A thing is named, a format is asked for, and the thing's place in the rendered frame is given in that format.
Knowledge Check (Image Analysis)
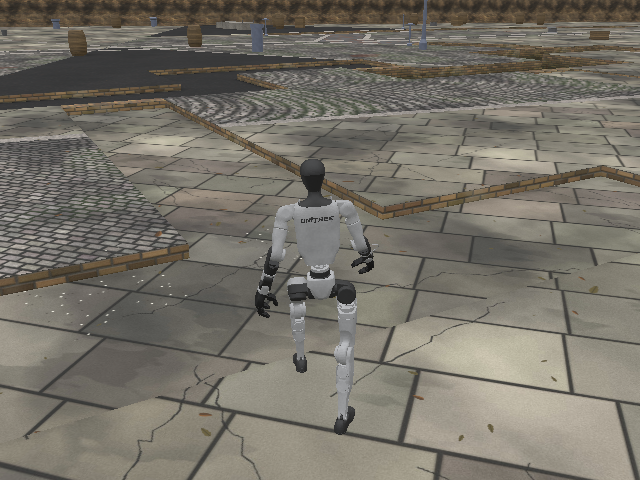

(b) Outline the robot left upper arm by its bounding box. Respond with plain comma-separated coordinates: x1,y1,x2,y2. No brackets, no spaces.
270,204,295,262

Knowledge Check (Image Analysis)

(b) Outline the robot right upper arm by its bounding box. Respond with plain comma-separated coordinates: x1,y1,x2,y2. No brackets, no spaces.
336,200,368,252

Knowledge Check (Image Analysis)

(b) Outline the robot left hand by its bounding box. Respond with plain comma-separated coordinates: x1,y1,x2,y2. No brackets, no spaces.
255,290,278,318

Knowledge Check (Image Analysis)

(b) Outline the right robot shin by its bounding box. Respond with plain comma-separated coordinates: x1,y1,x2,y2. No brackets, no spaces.
336,347,354,420

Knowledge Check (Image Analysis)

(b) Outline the robot right forearm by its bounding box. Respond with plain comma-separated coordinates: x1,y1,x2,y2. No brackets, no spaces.
358,235,374,263

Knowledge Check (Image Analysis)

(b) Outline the robot right hand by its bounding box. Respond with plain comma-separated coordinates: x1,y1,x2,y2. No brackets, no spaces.
351,257,374,274

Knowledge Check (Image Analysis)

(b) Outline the robot left forearm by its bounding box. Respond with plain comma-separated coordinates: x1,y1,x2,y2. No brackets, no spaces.
257,246,279,295

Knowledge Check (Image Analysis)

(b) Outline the right robot foot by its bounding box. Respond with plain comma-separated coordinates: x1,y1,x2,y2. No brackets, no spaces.
334,406,355,435

